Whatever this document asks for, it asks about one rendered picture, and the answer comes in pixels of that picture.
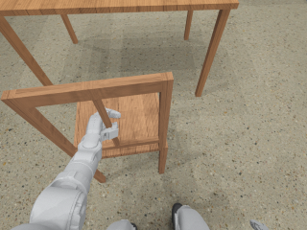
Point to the left robot hand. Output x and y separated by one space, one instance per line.
95 125

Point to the right robot foot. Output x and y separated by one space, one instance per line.
175 207

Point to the robot right thigh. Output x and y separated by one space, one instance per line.
189 219

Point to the robot left upper arm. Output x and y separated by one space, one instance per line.
58 209

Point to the table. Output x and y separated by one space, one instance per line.
64 7

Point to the chair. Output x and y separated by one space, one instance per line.
143 125

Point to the right robot hand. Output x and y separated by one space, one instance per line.
256 225

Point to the left robot forearm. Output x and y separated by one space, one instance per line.
79 172

